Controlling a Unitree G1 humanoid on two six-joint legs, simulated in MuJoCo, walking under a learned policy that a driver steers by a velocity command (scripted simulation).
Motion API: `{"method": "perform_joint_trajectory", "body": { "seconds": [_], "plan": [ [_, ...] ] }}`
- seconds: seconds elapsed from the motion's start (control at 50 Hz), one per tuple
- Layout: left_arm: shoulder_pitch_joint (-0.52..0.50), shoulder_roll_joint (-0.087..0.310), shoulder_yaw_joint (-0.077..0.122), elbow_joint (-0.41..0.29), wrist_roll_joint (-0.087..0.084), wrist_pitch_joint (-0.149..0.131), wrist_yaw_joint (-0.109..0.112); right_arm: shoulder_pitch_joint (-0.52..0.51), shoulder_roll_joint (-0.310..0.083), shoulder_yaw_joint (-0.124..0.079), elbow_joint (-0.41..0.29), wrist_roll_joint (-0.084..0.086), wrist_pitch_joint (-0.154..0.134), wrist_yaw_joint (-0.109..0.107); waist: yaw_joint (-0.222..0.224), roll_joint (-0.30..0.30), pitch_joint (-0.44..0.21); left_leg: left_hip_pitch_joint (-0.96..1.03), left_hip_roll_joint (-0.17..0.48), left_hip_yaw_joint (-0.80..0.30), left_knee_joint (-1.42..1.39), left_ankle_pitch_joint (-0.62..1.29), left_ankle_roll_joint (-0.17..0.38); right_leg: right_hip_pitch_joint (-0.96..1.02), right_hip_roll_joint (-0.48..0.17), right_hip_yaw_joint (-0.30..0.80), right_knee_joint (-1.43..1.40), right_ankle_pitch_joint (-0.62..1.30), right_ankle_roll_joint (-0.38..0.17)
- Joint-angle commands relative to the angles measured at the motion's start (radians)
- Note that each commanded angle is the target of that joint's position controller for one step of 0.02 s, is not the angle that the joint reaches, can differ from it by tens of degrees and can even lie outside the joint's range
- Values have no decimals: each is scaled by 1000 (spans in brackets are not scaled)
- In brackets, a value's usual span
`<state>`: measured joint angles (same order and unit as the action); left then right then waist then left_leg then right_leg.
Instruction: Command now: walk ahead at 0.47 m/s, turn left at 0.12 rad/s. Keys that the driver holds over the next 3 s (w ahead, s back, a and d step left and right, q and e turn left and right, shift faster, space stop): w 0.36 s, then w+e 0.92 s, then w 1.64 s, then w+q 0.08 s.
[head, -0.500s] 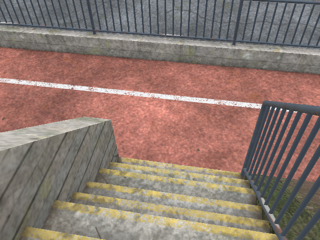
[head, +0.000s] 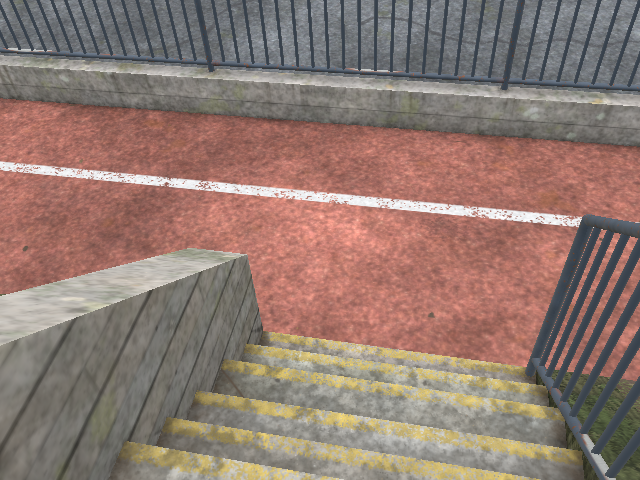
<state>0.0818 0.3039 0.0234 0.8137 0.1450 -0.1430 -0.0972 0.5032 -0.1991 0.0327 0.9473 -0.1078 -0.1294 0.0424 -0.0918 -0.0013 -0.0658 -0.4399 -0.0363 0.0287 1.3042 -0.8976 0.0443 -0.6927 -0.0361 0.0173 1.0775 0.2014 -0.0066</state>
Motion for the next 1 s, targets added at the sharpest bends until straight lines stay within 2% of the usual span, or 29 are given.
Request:
{"method": "perform_joint_trajectory", "body": {
  "seconds": [0.02,0.04,0.06,0.08,0.1,0.12,0.14,0.16,0.2,0.24,0.28,0.32,0.36,0.38,0.4,0.42,0.44,0.46,0.48,0.5,0.54,0.6,0.64,0.7,0.76,0.86,0.92,0.96,1.0],
  "plan": [
    [698,102,34,207,25,40,13,-260,-226,-43,-87,7,-47,26,345,-184,139,-561,92,-113,254,334,78,743,43,-82,-208,-164,-6],
    [1002,126,62,308,19,51,33,-346,-269,-66,-112,-12,-40,60,498,-258,84,-661,-1,-138,657,403,64,1015,45,-70,-360,-160,-62],
    [1044,157,76,347,19,41,50,-318,-210,-76,-101,-2,-30,95,490,-271,127,-731,-153,-180,939,152,127,995,38,36,-478,-299,-106],
    [672,298,72,183,-57,26,31,-81,-128,-73,-122,32,-23,128,124,-184,-35,-786,-104,-181,905,233,114,952,-151,411,-296,563,-309],
    [588,206,89,183,-225,73,51,-56,-100,-79,-68,85,38,-32,78,-96,20,-1050,-40,-113,765,222,86,1077,-324,483,-257,649,-225],
    [662,158,71,223,-230,76,68,-216,-65,-59,-85,51,72,-67,144,-47,104,-1065,-3,-133,684,151,56,899,-341,711,-393,276,-237],
    [644,110,48,220,-175,58,87,-442,-52,-57,-133,42,74,-97,186,19,220,-1122,29,-247,412,382,11,736,-328,738,-397,-77,-208],
    [448,27,14,201,-132,63,110,-499,-32,-40,-164,65,77,-103,96,40,316,-887,78,-214,86,578,-48,348,-296,683,-449,-238,-202],
    [294,39,19,196,-144,56,132,-191,-32,-58,-4,92,102,-73,-72,9,201,-135,36,-103,58,1242,-45,-183,-176,454,-261,-587,-165],
    [219,22,12,153,-177,29,126,-187,-28,-47,19,104,95,-45,-89,68,169,141,9,-23,-219,1602,-46,-327,-57,244,-179,-891,-132],
    [249,69,23,164,-175,50,126,-313,-57,-42,-37,95,104,-36,3,-114,207,175,40,-30,-530,1449,-34,-129,-45,202,-76,-817,-155],
    [325,64,28,185,-120,92,146,-354,-123,-61,-74,124,100,-33,78,-180,201,148,116,-44,-780,1316,-15,120,-82,241,14,-588,-186],
    [460,18,26,239,-95,135,164,-146,-152,-83,-6,119,103,-32,59,-75,170,384,130,-19,-1016,1191,10,174,-24,148,328,-375,-194],
    [489,21,37,248,-108,138,152,-44,-173,-100,14,108,109,-35,-5,87,133,499,158,-55,-1035,1156,56,117,89,59,707,-575,-171],
    [549,-60,32,252,-111,133,141,92,-171,-89,60,109,92,-23,13,180,35,714,236,-98,-645,1583,39,-147,181,36,1019,-1136,-149],
    [648,-75,21,211,-125,131,144,86,-175,-72,68,119,87,-13,114,200,-20,774,309,-178,-501,1577,8,-317,112,71,1002,-1092,-156],
    [613,-66,18,210,-124,140,149,112,-170,-76,75,139,93,-9,89,214,-34,673,352,-260,-585,1286,20,-353,95,68,1032,-1016,-150],
    [509,-62,5,145,-114,147,148,44,-198,-84,51,134,87,-23,91,311,-29,507,416,-442,-812,619,127,-405,74,54,907,-778,-132],
    [377,-26,23,147,-76,147,146,-15,-100,-67,56,122,78,-25,85,143,75,329,396,-463,-871,353,131,-405,33,142,790,-563,-118],
    [302,-39,23,117,-90,151,133,-34,-67,-42,39,97,74,-34,100,130,183,127,389,-443,-891,320,126,-355,35,147,615,-435,-82],
    [243,-70,20,109,-93,161,116,-65,-8,-13,34,98,64,-52,131,64,243,-67,373,-406,-784,408,111,-298,42,171,430,-300,-30],
    [281,-101,19,126,-99,189,114,-8,-142,-49,59,99,73,-55,166,157,150,-62,344,-322,-750,827,49,-180,71,152,396,-214,-17],
    [243,-69,36,124,-105,185,104,-37,-87,-47,69,117,64,-51,180,99,143,-7,276,-254,-662,535,8,-236,49,212,246,25,-47],
    [134,-82,38,91,-105,175,91,-15,-63,-42,74,110,60,-68,151,60,201,-41,279,-222,-625,300,42,-233,61,180,116,210,-35],
    [18,-81,39,54,-97,169,89,78,-64,-41,89,103,57,-78,84,36,225,65,296,-190,-544,438,58,-255,58,141,-24,215,-44],
    [-162,-113,18,-5,-137,126,73,105,-70,-51,108,78,76,-98,-32,38,291,81,280,-38,-461,589,60,-55,38,-20,-393,278,-59],
    [-65,-67,24,3,-152,143,87,-20,-149,-83,90,69,96,-105,28,158,188,99,325,-17,-329,753,110,158,-9,-101,-385,153,-102],
    [123,1,50,64,-171,150,93,6,-116,-87,98,58,103,-108,88,57,142,185,300,70,-44,916,105,309,-18,-49,-660,-37,-146],
    [418,4,69,175,-148,163,102,-66,-137,-106,95,58,117,-118,256,-56,24,47,197,182,544,913,73,712,22,-81,-744,56,-212]
  ]
}}
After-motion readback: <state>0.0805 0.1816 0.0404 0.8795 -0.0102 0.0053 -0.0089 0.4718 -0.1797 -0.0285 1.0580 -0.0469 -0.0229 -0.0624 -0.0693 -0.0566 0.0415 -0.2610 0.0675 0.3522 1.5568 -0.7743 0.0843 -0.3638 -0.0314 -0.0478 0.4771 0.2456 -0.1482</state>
